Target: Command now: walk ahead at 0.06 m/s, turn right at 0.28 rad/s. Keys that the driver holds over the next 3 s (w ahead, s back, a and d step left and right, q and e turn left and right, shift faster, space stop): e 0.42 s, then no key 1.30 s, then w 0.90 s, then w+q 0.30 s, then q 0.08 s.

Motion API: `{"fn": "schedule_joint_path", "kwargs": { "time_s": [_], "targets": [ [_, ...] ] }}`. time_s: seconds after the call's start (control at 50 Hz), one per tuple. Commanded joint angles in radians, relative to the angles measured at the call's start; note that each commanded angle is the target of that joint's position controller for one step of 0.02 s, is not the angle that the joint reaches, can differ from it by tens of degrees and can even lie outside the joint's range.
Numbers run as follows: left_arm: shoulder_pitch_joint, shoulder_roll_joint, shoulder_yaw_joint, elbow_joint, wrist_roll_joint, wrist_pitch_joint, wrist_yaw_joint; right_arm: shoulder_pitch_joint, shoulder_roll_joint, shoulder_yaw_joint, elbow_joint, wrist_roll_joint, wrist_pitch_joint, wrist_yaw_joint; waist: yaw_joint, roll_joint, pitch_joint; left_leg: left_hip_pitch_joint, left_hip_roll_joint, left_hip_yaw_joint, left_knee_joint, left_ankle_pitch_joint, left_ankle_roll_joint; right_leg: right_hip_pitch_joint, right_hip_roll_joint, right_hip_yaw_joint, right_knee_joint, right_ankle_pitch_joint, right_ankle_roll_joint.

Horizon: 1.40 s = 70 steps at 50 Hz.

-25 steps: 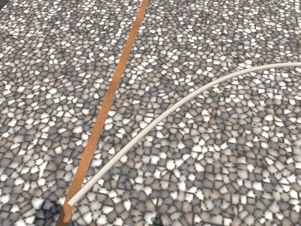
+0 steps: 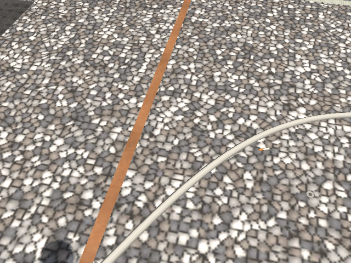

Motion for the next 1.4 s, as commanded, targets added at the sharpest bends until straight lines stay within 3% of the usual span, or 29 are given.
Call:
{"fn": "schedule_joint_path", "kwargs": {
  "time_s": [0.02,0.08,0.1,0.12,0.14,0.16,0.2,0.24,0.32,0.42,0.46,0.48,0.5,0.52,0.54,0.56,0.6,0.64,0.7,0.74,0.78,0.8,0.82,0.84,0.86,0.9,1.0,1.16,1.4],
  "targets": [
    [-0.049,0.126,0.04,-0.1,0.0,-0.011,-0.005,0.025,-0.2,-0.058,-0.034,0.02,0.018,-0.022,-0.032,0.134,-0.058,0.124,0.365,-0.216,-0.069,0.31,0.175,-0.001,0.018,-0.03,-0.024,-0.097,-0.018],
    [0.006,0.116,0.043,-0.089,0.002,-0.018,-0.021,0.031,-0.193,-0.062,-0.03,0.044,0.039,-0.04,0.01,0.108,-0.075,0.146,0.32,-0.156,0.055,0.373,0.094,0.127,0.05,-0.05,-0.272,0.146,-0.068],
    [0.021,0.176,0.059,-0.093,0.01,-0.019,-0.018,0.038,-0.17,-0.059,-0.041,0.035,0.032,-0.044,-0.003,0.014,-0.101,0.087,0.243,-0.081,0.183,0.284,0.027,0.215,-0.021,0.067,-0.306,0.416,-0.112],
    [0.012,0.272,0.085,-0.105,0.01,-0.017,-0.01,0.026,-0.138,-0.053,-0.077,0.009,0.018,-0.042,-0.044,-0.202,-0.109,-0.119,0.088,0.04,0.338,0.015,-0.065,0.333,-0.179,0.297,-0.297,0.722,-0.239],
    [0.095,0.222,0.078,-0.1,0.016,-0.015,-0.009,-0.088,-0.147,-0.054,-0.1,-0.004,0.013,-0.042,0.065,-0.241,-0.126,-0.312,0.007,-0.007,0.523,-0.407,-0.108,0.441,-0.271,0.439,-0.346,0.825,-0.371],
    [0.127,0.204,0.071,-0.094,0.029,-0.023,-0.008,-0.079,-0.153,-0.06,-0.099,0.011,0.011,-0.035,0.068,-0.153,-0.163,-0.366,0.031,-0.078,0.675,-0.465,-0.111,0.476,-0.266,0.42,-0.352,0.791,-0.382],
    [0.033,0.199,0.078,-0.112,0.007,-0.026,-0.002,-0.046,-0.14,-0.064,-0.077,0.033,0.024,-0.035,0.021,-0.047,-0.134,-0.412,0.07,-0.105,0.708,-0.36,-0.128,0.461,-0.179,0.305,-0.323,0.734,-0.301],
    [-0.016,0.188,0.075,-0.128,-0.007,-0.01,0.008,-0.056,-0.133,-0.064,-0.08,0.031,0.028,-0.038,0.0,-0.062,-0.132,-0.358,0.077,-0.094,0.62,-0.279,-0.153,0.416,-0.127,0.263,-0.327,0.704,-0.269],
    [-0.015,0.205,0.088,-0.143,-0.004,0.018,0.019,-0.063,-0.117,-0.058,-0.08,0.04,0.021,-0.031,0.012,-0.101,-0.152,-0.257,0.055,-0.086,0.424,-0.197,-0.176,0.388,-0.094,0.27,-0.317,0.65,-0.265],
    [-0.051,0.213,0.093,-0.163,-0.007,0.035,0.014,-0.039,-0.147,-0.067,-0.08,0.043,0.009,-0.013,0.014,-0.15,-0.137,-0.122,0.04,-0.092,0.223,-0.154,-0.159,0.317,-0.077,0.37,-0.314,0.491,-0.254],
    [-0.092,0.193,0.085,-0.172,-0.016,0.039,0.016,0.027,-0.152,-0.074,-0.058,0.04,-0.002,-0.004,-0.022,-0.147,-0.138,-0.014,0.052,-0.067,0.024,-0.005,-0.133,0.289,-0.046,0.371,-0.273,0.375,-0.211],
    [-0.07,0.168,0.076,-0.168,-0.011,0.038,0.018,0.04,-0.168,-0.081,-0.053,0.031,-0.004,-0.005,-0.017,-0.115,-0.134,0.064,0.096,-0.09,-0.046,0.089,-0.108,0.239,-0.009,0.354,-0.242,0.245,-0.17],
    [-0.019,0.115,0.059,-0.162,0.013,0.035,0.015,0.048,-0.23,-0.091,-0.069,0.01,-0.004,-0.011,0.011,0.061,-0.148,0.159,0.288,-0.281,-0.086,0.196,-0.039,0.135,0.083,0.258,-0.078,-0.004,-0.114],
    [-0.011,0.108,0.058,-0.191,0.011,0.025,0.016,0.035,-0.28,-0.098,-0.065,-0.018,0.001,-0.008,0.038,0.312,-0.09,0.13,0.454,-0.524,-0.12,0.336,0.14,-0.038,0.225,0.131,0.078,-0.378,-0.061],
    [0.006,0.182,0.078,-0.171,0.021,0.017,0.019,0.013,-0.234,-0.085,-0.083,-0.018,-0.009,-0.007,0.019,0.262,-0.082,0.081,0.507,-0.574,-0.134,0.309,0.231,-0.049,0.17,0.153,0.297,-0.413,-0.024],
    [0.002,0.221,0.095,-0.148,0.008,0.018,0.018,-0.021,-0.196,-0.074,-0.088,-0.006,-0.014,-0.01,0.025,0.191,-0.058,0.06,0.451,-0.477,-0.119,0.268,0.204,-0.054,0.162,0.155,0.385,-0.348,-0.016],
    [0.006,0.183,0.091,-0.119,0.011,0.032,0.025,-0.064,-0.16,-0.061,-0.084,0.025,-0.015,-0.013,0.031,0.165,-0.037,0.067,0.357,-0.348,-0.097,0.221,0.134,-0.059,0.151,0.154,0.408,-0.246,0.012],
    [-0.008,0.127,0.071,-0.118,0.007,0.033,0.021,-0.046,-0.136,-0.047,-0.064,0.025,-0.01,-0.02,0.024,0.18,-0.043,0.066,0.307,-0.261,-0.089,0.299,0.13,-0.005,0.147,0.117,0.346,-0.194,0.034],
    [-0.06,0.07,0.042,-0.131,0.007,0.027,0.011,-0.019,-0.146,-0.047,-0.044,0.022,0.003,-0.026,-0.009,0.221,-0.071,0.116,0.282,-0.21,-0.064,0.326,0.124,0.094,0.092,0.024,0.072,-0.189,0.045],
    [-0.074,0.079,0.041,-0.126,-0.001,0.024,0.007,0.02,-0.181,-0.055,-0.03,0.024,0.015,-0.026,-0.037,0.237,-0.078,0.126,0.297,-0.232,-0.048,0.342,0.135,0.162,0.094,-0.016,-0.072,-0.17,0.043],
    [-0.02,0.086,0.044,-0.091,-0.002,0.023,0.005,0.015,-0.182,-0.05,-0.02,0.038,0.02,-0.023,-0.006,0.217,-0.072,0.104,0.288,-0.232,-0.021,0.332,0.116,0.268,0.106,-0.042,-0.307,0.006,0.018],
    [-0.009,0.096,0.045,-0.08,0.006,0.022,0.004,0.042,-0.17,-0.045,-0.007,0.044,0.015,-0.02,-0.001,0.194,-0.062,0.075,0.274,-0.228,-0.018,0.307,0.082,0.334,0.102,-0.028,-0.419,0.118,-0.007],
    [-0.008,0.135,0.049,-0.086,0.017,0.023,0.01,0.069,-0.156,-0.038,0.0,0.034,0.002,-0.015,-0.014,0.138,-0.081,0.014,0.258,-0.216,-0.007,0.24,0.025,0.428,0.038,0.047,-0.406,0.249,-0.038],
    [-0.001,0.201,0.061,-0.09,0.024,0.027,0.016,0.091,-0.139,-0.032,-0.004,0.009,-0.015,-0.003,-0.051,-0.008,-0.11,-0.03,0.19,-0.14,0.042,0.127,-0.028,0.473,-0.047,0.114,-0.321,0.439,-0.086],
    [-0.029,0.153,0.051,-0.076,0.029,0.024,0.003,0.08,-0.107,-0.025,0.008,0.009,-0.02,-0.003,-0.053,-0.095,-0.114,0.043,0.136,-0.074,0.02,-0.008,-0.079,0.35,-0.047,0.117,-0.323,0.276,-0.136],
    [-0.048,0.086,0.033,-0.075,0.037,0.008,-0.012,0.006,-0.132,-0.03,0.017,0.01,-0.013,-0.01,-0.017,-0.036,-0.058,0.073,0.129,-0.066,0.042,0.025,-0.107,0.274,-0.001,0.1,-0.354,0.106,-0.113],
    [-0.019,0.084,0.025,-0.045,0.028,-0.021,-0.011,0.031,-0.129,-0.033,0.057,0.019,0.011,-0.026,-0.021,-0.022,-0.002,0.081,0.137,-0.077,0.043,0.076,-0.092,0.221,0.027,0.078,-0.346,0.107,-0.083],
    [-0.005,0.077,0.018,-0.001,0.025,-0.028,-0.008,0.041,-0.132,-0.037,0.137,0.023,0.017,-0.034,-0.02,0.03,0.002,0.094,0.14,-0.082,0.034,0.096,-0.104,0.227,0.044,0.063,-0.341,0.118,-0.083],
    [0.022,0.067,0.01,0.095,0.02,-0.029,-0.005,0.055,-0.13,-0.035,0.239,0.027,0.023,-0.046,-0.02,0.037,0.005,0.095,0.139,-0.079,0.024,0.1,-0.101,0.239,0.067,0.032,-0.344,0.132,-0.078]
  ]
}}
